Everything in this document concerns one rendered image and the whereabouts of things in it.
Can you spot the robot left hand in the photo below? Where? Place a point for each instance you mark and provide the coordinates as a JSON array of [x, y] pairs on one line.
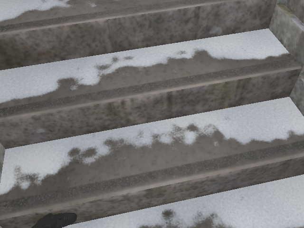
[[55, 221]]

